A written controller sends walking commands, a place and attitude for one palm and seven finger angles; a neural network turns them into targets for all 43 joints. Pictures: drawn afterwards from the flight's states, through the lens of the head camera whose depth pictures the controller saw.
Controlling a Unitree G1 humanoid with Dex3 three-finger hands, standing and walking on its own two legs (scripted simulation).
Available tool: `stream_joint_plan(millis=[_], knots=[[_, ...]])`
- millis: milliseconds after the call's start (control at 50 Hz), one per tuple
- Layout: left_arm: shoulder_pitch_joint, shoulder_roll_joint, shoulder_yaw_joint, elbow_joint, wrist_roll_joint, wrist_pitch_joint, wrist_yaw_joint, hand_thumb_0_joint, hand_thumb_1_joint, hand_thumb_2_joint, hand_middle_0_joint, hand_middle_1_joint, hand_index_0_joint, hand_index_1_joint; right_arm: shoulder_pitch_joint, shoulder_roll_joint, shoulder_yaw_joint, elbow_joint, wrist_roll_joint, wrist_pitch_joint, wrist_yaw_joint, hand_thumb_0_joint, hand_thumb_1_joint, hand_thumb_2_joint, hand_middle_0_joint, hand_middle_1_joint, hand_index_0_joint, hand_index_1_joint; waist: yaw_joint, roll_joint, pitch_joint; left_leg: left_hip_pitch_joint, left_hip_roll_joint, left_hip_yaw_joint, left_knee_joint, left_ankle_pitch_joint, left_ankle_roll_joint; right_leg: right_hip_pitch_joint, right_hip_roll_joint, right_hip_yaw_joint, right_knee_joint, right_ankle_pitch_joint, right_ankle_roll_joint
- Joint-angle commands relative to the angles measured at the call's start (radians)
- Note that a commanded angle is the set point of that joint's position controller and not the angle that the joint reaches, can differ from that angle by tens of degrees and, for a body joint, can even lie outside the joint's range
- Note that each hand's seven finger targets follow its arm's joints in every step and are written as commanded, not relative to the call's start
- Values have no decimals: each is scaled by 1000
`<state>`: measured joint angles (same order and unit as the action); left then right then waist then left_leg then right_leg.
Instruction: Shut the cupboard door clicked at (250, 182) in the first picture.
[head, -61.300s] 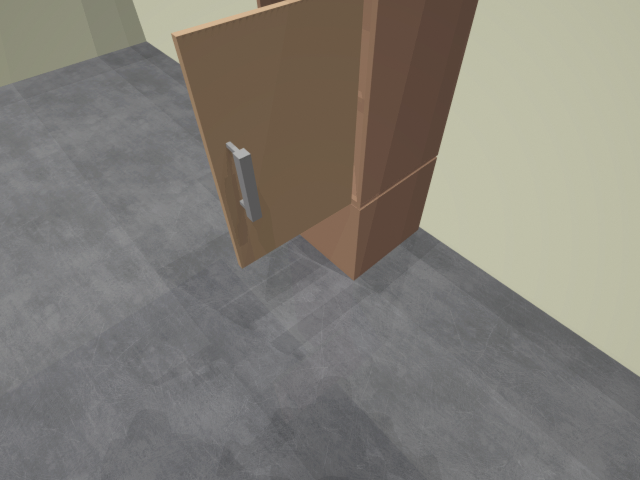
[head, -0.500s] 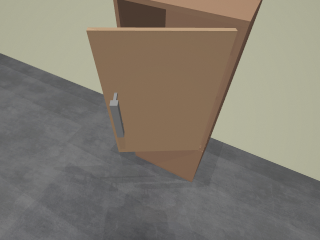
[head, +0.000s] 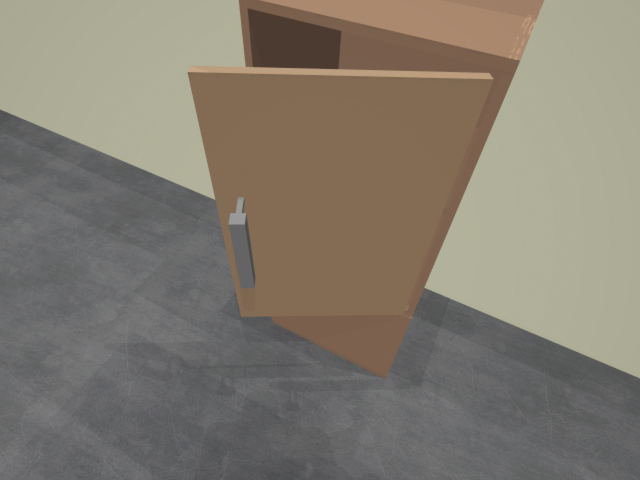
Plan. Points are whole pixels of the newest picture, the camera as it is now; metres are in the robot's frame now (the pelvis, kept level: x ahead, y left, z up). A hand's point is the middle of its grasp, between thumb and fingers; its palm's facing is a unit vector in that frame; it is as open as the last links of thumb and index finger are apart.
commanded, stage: shuffle to correct the standing spot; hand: left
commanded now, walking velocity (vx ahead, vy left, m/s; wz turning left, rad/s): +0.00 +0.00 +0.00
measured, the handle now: (244, 244) +0.50 +0.16 -0.05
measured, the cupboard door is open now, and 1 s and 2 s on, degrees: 30 30 30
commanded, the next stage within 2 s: come to a stop and stand still in 0.74 s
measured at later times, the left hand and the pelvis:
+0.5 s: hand out of the picture -0.02 +0.14 -0.19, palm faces +0.10 -0.98 -0.19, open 7.4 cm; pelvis +0.04 -0.03 -0.01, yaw +4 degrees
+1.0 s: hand out of the picture +0.12 +0.11 -0.17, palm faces +0.08 -0.98 -0.19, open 7.3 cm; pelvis +0.08 -0.08 +0.00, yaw +4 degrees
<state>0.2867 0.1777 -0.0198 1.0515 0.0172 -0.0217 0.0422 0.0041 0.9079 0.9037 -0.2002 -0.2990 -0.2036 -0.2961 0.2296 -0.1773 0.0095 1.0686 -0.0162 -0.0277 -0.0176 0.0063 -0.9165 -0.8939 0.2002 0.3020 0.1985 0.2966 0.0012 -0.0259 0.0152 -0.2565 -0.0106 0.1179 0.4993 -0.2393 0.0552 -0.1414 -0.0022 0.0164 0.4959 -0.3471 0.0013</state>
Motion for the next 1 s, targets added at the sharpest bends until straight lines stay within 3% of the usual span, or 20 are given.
stream_joint_plan(millis=[0,60,140,240,320,360,380,420,480,540,560,580,600,620,660,740,860,920,960,980], knots=[[62,127,29,-25,0,-7,4,0,900,900,-200,-300,-200,-300,19,-130,-28,-34,4,-16,-8,0,-900,-900,200,300,200,300,4,31,-7,105,125,-149,-82,235,2,-81,-87,76,-88,239,-38],[75,91,20,-8,1,4,0,0,900,900,-200,-300,-200,-300,23,-105,-21,-20,2,-5,-5,0,-900,-900,200,300,200,300,-1,33,21,84,132,-159,-110,84,-1,-98,-76,50,-93,109,-31],[90,87,26,-9,11,16,-12,0,900,900,-200,-300,-200,-300,28,-140,-38,-24,-5,6,-4,0,-900,-900,200,300,200,300,-2,80,52,47,187,-257,-196,-159,34,-149,-44,-21,-20,-38,-31],[106,81,33,-19,20,18,-22,0,900,900,-200,-300,-200,-300,62,-163,-60,-36,-6,8,-14,0,-900,-900,200,300,200,300,-4,110,42,59,253,-364,-204,-145,98,-213,-31,-56,60,-59,-29],[161,85,43,-7,16,10,-23,0,900,900,-200,-300,-200,-300,37,-128,-58,-49,-4,3,-15,0,-900,-900,200,300,200,300,20,16,9,-57,174,-231,-50,1,57,-57,-72,-4,-65,34,-46],[211,119,55,8,16,7,-15,0,900,900,-200,-300,-200,-300,12,-75,-45,-63,-1,-3,-12,0,-900,-900,200,300,200,300,35,-171,-4,-188,56,-56,151,-9,7,78,-178,117,-149,187,-92],[238,131,58,13,16,7,-10,0,900,900,-200,-300,-200,-300,-23,-46,-39,-80,-4,-1,-10,0,-900,-900,200,300,200,300,52,-253,38,-292,15,-11,243,-176,-9,119,-238,170,-166,371,-136],[272,105,54,23,25,-1,-1,0,900,900,-200,-300,-200,-300,-70,-41,-43,-96,-7,0,-8,0,-900,-900,200,300,200,300,65,-176,69,-386,27,-37,439,-308,-6,161,-285,172,-135,701,-211],[274,100,53,30,27,-3,9,0,900,900,-200,-300,-200,-300,-82,-7,-38,-93,-2,0,-3,0,-900,-900,200,300,200,300,52,-78,69,-373,36,-4,375,-278,-9,193,-236,86,-77,869,-208],[185,108,47,15,9,5,3,0,900,900,-200,-300,-200,-300,107,-16,-38,-28,-4,-5,-15,0,-900,-900,200,300,200,300,-56,-60,-39,38,2,28,28,41,-3,24,-129,-22,124,833,-129],[184,91,49,7,0,6,-2,0,900,900,-200,-300,-200,-300,233,-83,-57,11,-9,-9,-29,0,-900,-900,200,300,200,300,-106,28,-118,295,144,-146,-19,291,50,-164,-87,-43,316,595,-76],[201,33,36,-17,-9,4,-8,0,900,900,-200,-300,-200,-300,315,-181,-77,23,-11,-11,-40,0,-900,-900,200,300,200,300,-108,290,-165,413,455,-517,-81,651,194,-380,9,-100,599,-105,-14],[167,94,53,-38,-1,13,-4,0,900,900,-200,-300,-200,-300,314,-203,-74,13,-4,4,-39,0,-900,-900,200,300,200,300,-106,181,-159,342,536,-586,-131,677,270,-397,0,6,727,-237,-32],[118,93,64,-39,13,23,0,0,900,900,-200,-300,-200,-300,242,-173,-71,5,-6,6,-38,0,-900,-900,200,300,200,300,-82,112,-47,192,500,-486,-162,555,245,-413,-30,36,755,-197,-31],[106,47,68,-34,24,42,-16,0,900,900,-200,-300,-200,-300,133,-109,-53,-27,-7,-6,-42,0,-900,-900,200,300,200,300,-22,120,104,-11,414,-368,-203,460,175,-418,-61,30,750,-76,-5],[163,5,73,-22,20,73,-35,0,900,900,-200,-300,-200,-300,77,-103,-58,-53,-9,-17,-40,0,-900,-900,200,300,200,300,26,147,45,-73,313,-151,-207,421,111,-337,-58,-12,684,59,23],[11,8,76,-93,13,76,-43,0,900,900,-200,-300,-200,-300,88,-146,-82,-69,-21,8,-28,0,-900,-900,200,300,200,300,-17,222,40,-32,282,-146,-214,223,101,-315,-63,-79,377,33,43],[19,2,70,-95,6,42,-36,0,900,900,-200,-300,-200,-300,74,-142,-82,-76,-23,18,-16,0,-900,-900,200,300,200,300,-5,233,-2,-42,250,-155,-146,132,80,-170,-31,-113,153,39,40],[119,55,77,-54,8,11,-25,0,900,900,-200,-300,-200,-300,83,-99,-73,-68,-12,22,-3,0,-900,-900,200,300,200,300,42,79,-53,-107,152,-94,7,-64,-8,30,-51,-80,-68,170,45],[117,135,80,-54,14,-8,-15,0,900,900,-200,-300,-200,-300,110,-25,-57,-73,-3,28,2,0,-900,-900,200,300,200,300,32,-146,-59,-183,71,-46,143,-257,-60,47,-227,116,-163,202,4]])
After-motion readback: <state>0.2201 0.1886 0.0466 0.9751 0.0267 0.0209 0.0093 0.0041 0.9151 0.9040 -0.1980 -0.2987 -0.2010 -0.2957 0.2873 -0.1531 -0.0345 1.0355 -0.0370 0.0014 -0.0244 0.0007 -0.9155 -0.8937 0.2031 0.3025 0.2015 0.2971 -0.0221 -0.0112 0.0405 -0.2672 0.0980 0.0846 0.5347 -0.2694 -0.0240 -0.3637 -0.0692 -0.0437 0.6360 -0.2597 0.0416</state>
